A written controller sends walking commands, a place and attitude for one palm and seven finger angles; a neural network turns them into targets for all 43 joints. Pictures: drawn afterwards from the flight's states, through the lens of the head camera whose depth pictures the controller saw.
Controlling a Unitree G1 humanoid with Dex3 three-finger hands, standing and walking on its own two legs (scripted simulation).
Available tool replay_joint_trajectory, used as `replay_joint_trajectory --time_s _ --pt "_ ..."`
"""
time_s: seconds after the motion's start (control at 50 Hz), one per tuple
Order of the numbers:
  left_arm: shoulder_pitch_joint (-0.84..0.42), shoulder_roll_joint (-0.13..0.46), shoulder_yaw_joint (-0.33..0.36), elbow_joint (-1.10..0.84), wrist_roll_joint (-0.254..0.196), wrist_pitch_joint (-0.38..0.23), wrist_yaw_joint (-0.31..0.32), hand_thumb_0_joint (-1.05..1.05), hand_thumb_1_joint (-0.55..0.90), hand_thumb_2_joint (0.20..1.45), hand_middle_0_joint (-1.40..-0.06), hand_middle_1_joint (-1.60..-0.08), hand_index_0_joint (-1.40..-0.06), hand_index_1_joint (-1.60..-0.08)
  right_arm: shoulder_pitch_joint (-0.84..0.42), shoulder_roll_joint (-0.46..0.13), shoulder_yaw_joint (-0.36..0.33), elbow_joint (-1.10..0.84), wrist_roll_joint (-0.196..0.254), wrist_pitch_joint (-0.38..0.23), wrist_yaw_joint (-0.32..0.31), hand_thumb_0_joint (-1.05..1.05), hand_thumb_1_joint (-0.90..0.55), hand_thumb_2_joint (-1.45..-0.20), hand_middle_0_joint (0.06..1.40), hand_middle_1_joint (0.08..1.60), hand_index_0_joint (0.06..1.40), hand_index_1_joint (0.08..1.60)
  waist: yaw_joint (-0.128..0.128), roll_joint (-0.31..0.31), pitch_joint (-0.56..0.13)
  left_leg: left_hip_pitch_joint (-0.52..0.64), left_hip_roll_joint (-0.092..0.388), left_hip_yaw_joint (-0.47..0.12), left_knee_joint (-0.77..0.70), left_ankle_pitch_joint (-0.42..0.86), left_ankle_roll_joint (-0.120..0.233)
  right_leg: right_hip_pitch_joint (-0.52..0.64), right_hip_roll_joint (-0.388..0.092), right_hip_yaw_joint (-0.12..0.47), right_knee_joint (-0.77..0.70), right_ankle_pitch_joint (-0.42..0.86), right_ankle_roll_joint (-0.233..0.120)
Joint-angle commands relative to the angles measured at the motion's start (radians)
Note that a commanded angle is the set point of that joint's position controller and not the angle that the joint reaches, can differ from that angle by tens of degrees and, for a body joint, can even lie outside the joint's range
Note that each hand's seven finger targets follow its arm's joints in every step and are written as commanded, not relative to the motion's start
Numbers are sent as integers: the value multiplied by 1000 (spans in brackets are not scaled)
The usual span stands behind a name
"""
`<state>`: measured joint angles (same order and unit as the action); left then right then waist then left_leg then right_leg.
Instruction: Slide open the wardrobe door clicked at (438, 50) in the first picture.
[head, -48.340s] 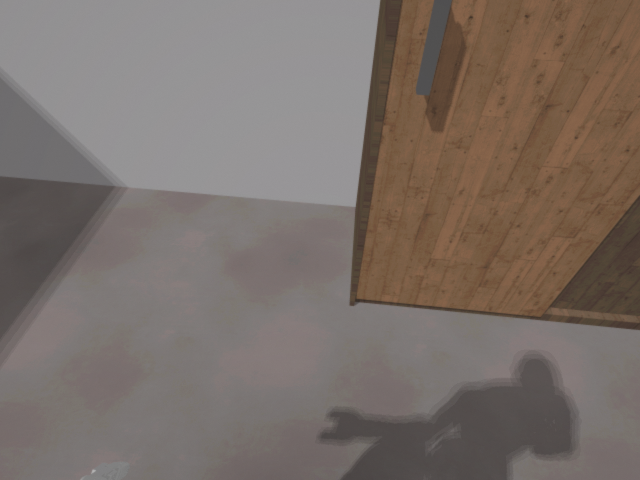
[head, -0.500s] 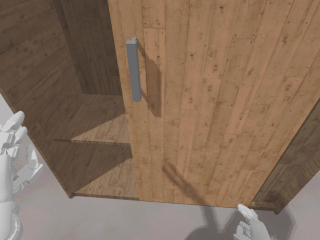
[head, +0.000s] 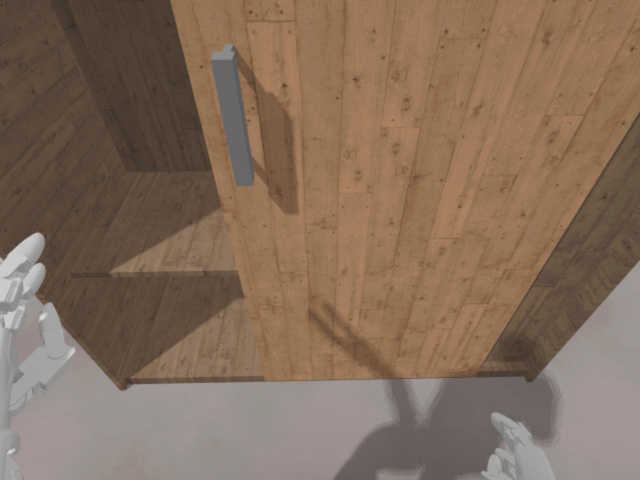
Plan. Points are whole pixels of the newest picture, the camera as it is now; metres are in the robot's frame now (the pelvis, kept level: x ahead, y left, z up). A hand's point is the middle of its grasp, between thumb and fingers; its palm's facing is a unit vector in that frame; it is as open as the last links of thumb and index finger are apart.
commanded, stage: step back with the hand held close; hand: left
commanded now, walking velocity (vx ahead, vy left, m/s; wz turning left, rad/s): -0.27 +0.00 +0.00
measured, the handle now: (237, 118) +0.54 +0.16 +0.20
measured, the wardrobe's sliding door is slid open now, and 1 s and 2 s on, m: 0.46 0.46 0.46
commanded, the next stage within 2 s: stop stepping back and stand still in 0.88 s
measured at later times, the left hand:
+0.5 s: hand out of the picture +0.13 +0.29 +0.16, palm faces +0.50 -0.77 -0.41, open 7.4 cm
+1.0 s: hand out of the picture +0.01 +0.32 +0.16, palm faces +0.56 -0.74 -0.37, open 7.4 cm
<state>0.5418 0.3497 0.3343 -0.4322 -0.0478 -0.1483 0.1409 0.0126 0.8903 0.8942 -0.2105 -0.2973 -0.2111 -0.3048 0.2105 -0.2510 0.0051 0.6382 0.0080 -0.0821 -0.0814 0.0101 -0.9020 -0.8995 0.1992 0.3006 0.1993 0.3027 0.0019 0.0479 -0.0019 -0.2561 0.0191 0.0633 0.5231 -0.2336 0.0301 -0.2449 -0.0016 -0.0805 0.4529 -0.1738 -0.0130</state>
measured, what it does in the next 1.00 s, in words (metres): walks backwards: left foot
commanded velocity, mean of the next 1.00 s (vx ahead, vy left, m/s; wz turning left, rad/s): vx -0.31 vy -0.01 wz -0.05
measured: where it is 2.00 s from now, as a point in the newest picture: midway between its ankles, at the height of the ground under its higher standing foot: outside the picture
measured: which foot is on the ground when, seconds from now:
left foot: down 0.00-0.74, up 0.76-0.84, down 0.86-1.00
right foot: down 0.00-0.88, up 0.90-1.00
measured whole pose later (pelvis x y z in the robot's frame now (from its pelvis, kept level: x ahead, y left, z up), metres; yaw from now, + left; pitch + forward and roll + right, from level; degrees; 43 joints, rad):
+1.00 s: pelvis -0.17 +0.03 -0.02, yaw +5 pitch -2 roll -4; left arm 0.45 0.42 0.45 -0.54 -0.03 -0.23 0.17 0.01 0.89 0.89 -0.21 -0.30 -0.21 -0.31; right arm 0.16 -0.17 0.00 0.64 -0.02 -0.13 -0.08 0.01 -0.90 -0.90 0.20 0.30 0.20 0.30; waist 0.02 -0.02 0.06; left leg -0.48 0.06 0.06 0.68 -0.16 0.06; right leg -0.55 0.09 0.07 1.17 -0.42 0.03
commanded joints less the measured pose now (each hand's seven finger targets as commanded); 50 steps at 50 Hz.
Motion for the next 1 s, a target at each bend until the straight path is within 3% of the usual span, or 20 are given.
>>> replay_joint_trajectory --time_s 0.0,0.1,0.22,0.3,0.34,0.48,0.56,0.6,0.64,0.7,0.74,0.78,0.8,0.82,0.84,0.86,0.88,0.9,0.94,0.98 --pt "-31 233 202 -256 0 -71 40 0 900 900 -200 -300 -200 -300 -128 -103 -45 -200 -3 -29 -20 0 -900 -900 200 300 200 300 21 13 -138 -34 102 -151 -97 254 14 58 -71 106 19 121 1" --pt "-21 216 199 -219 3 -75 44 0 900 900 -200 -300 -200 -300 -117 -108 -50 -205 -4 -23 -25 0 -900 -900 200 300 200 300 27 57 -132 -115 139 -167 -138 209 27 75 -44 101 97 67 13" --pt "-90 192 170 -189 24 -90 47 0 900 900 -200 -300 -200 -300 -99 -119 -51 -198 0 -31 -19 0 -900 -900 200 300 200 300 9 -21 -47 -293 114 -165 -141 -260 44 44 -83 176 42 -88 -3" --pt "-129 209 176 -219 38 -111 58 0 900 900 -200 -300 -200 -300 -92 -112 -48 -196 -5 -41 -20 0 -900 -900 200 300 200 300 3 -56 -31 -297 92 -173 -105 -361 44 -22 -111 216 -27 -255 -20" --pt "-149 237 199 -241 44 -120 66 0 900 900 -200 -300 -200 -300 -95 -116 -47 -198 -11 -47 -24 0 -900 -900 200 300 200 300 2 -29 -27 -309 92 -184 -109 -379 47 -32 -107 214 -23 -285 -22" --pt "-103 222 222 -279 51 -161 73 0 900 900 -200 -300 -200 -300 -90 -110 -49 -202 -12 -79 -27 0 -900 -900 200 300 200 300 14 114 -112 -402 145 -248 -216 -397 64 156 -23 124 178 -58 6" --pt "-79 198 225 -231 65 -169 59 0 900 900 -200 -300 -200 -300 -89 -124 -62 -201 -16 -83 -22 0 -900 -900 200 300 200 300 13 142 -57 -579 197 -285 -282 -564 88 246 27 114 298 -83 16" --pt "-109 202 230 -219 68 -172 54 0 900 900 -200 -300 -200 -300 -94 -124 -66 -195 -18 -82 -20 0 -900 -900 200 300 200 300 12 107 -33 -614 202 -275 -257 -560 95 242 29 132 312 -77 9" --pt "-132 223 236 -216 65 -170 50 0 900 900 -200 -300 -200 -300 -93 -120 -73 -193 -17 -80 -19 0 -900 -900 200 300 200 300 7 8 -23 -553 152 -224 -153 -529 74 147 -9 217 213 -97 -15" --pt "-145 237 218 -227 46 -162 54 0 900 900 -200 -300 -200 -300 -84 -84 -63 -155 -24 -72 -7 0 -900 -900 200 300 200 300 -5 -174 1 -252 40 -124 204 -382 1 -265 -215 514 -115 -318 -114" --pt "-174 235 193 -262 34 -147 61 0 900 900 -200 -300 -200 -300 -75 -62 -59 -120 -24 -59 10 0 -900 -900 200 300 200 300 -8 -268 -44 -46 1 -96 444 -261 -34 -430 -328 565 -238 -355 -171" --pt "-196 247 189 -306 33 -140 58 0 900 900 -200 -300 -200 -300 -83 -55 -49 -132 -20 -54 13 0 -900 -900 200 300 200 300 -16 -281 -88 6 8 -83 394 -222 -27 -392 -295 433 -178 -229 -129" --pt "-191 248 193 -310 33 -139 58 0 900 900 -200 -300 -200 -300 -78 -56 -46 -137 -20 -55 9 0 -900 -900 200 300 200 300 -16 -253 -91 20 8 -71 261 -206 -23 -354 -247 359 -126 -189 -94" --pt "-186 246 194 -319 30 -140 58 0 900 900 -200 -300 -200 -300 -84 -71 -49 -146 -16 -57 1 0 -900 -900 200 300 200 300 -16 -144 -78 0 19 -87 86 -214 -9 -330 -185 311 -42 -196 -59" --pt "-205 244 195 -349 29 -147 57 0 900 900 -200 -300 -200 -300 -107 -101 -55 -157 -17 -61 -13 0 -900 -900 200 300 200 300 -15 80 -40 -94 116 -223 -94 -299 40 -326 -83 243 149 -233 -19" --pt "-182 221 217 -353 42 -158 65 0 900 900 -200 -300 -200 -300 -120 -122 -56 -169 -28 -74 -27 0 -900 -900 200 300 200 300 -9 381 -55 -330 325 -412 -297 -374 122 -140 56 104 519 -220 39" --pt "-185 237 225 -342 48 -153 72 0 900 900 -200 -300 -200 -300 -109 -75 -53 -159 -44 -85 -33 0 -900 -900 200 300 200 300 -10 335 -68 -357 376 -400 -324 -225 151 -135 75 147 766 -284 39" --pt "-191 260 245 -363 36 -160 68 0 900 900 -200 -300 -200 -300 -101 -66 -61 -140 -39 -96 -23 0 -900 -900 200 300 200 300 -4 232 -141 -326 383 -350 -308 -241 132 -126 67 191 874 -291 35" --pt "-128 266 264 -354 8 -154 47 0 900 900 -200 -300 -200 -300 -100 -102 -98 -154 -19 -107 -8 0 -900 -900 200 300 200 300 4 102 -170 -233 361 -295 -277 -276 118 -178 96 158 893 -301 47" --pt "-104 192 206 -335 -2 -130 45 0 900 900 -200 -300 -200 -300 -114 -85 -83 -146 -21 -119 1 0 -900 -900 200 300 200 300 10 102 -120 -148 306 -234 -280 -225 103 -212 64 122 786 -297 51"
